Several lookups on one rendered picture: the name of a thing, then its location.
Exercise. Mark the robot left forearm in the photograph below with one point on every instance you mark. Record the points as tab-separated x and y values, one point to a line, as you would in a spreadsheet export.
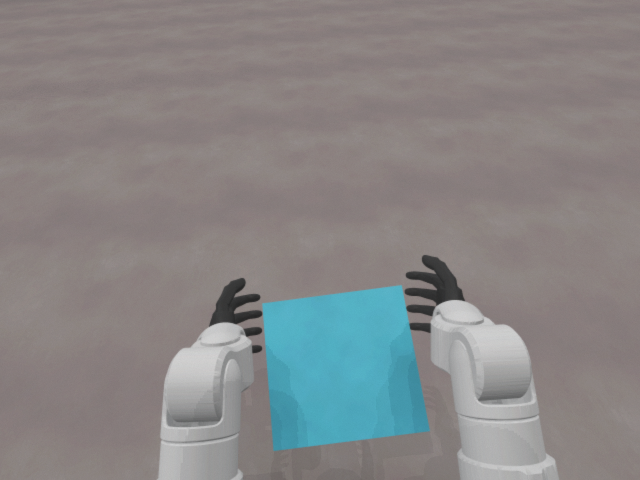
201	412

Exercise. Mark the robot left hand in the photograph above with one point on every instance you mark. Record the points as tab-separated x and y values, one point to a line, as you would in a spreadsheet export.
227	304

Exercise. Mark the robot right hand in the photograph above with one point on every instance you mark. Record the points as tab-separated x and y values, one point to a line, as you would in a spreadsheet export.
445	283

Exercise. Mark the carton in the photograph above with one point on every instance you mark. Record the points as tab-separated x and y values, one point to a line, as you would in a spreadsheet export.
342	367

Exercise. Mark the robot right forearm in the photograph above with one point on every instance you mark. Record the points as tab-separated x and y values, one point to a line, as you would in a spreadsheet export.
494	396

